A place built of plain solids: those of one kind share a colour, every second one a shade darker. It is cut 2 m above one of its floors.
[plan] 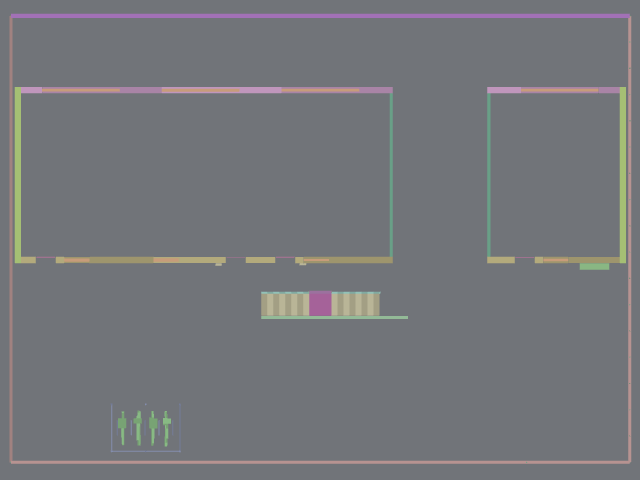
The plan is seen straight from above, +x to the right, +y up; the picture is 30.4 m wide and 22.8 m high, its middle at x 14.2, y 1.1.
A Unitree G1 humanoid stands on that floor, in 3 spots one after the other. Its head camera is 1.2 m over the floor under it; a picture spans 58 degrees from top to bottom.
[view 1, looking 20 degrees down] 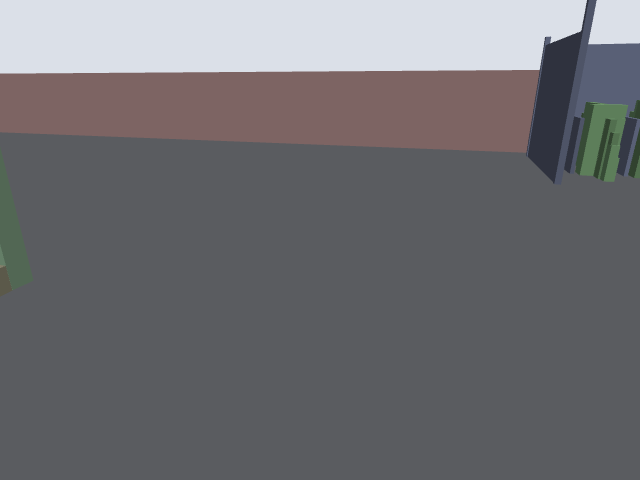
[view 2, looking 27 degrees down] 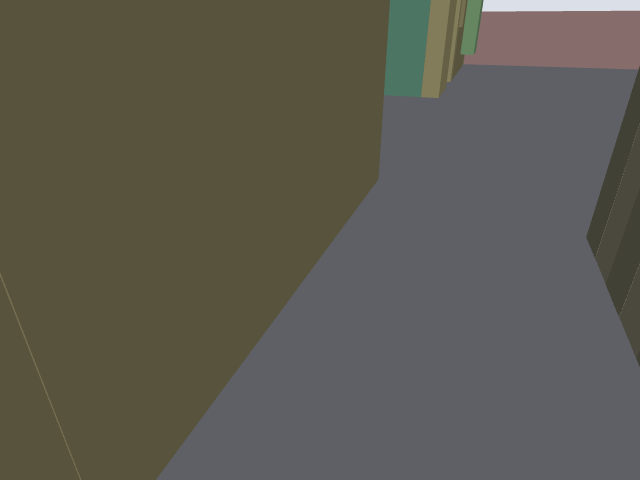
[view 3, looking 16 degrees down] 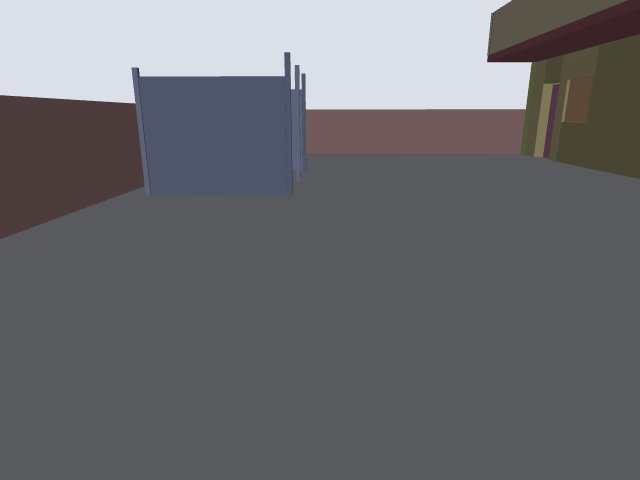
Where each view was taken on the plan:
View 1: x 8.93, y -0.73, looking -74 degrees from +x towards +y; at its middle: ground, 3.51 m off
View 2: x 14.22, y -0.73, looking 20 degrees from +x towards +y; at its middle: face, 2.39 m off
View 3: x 14.22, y -6.00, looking -178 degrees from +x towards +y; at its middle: ground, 4.35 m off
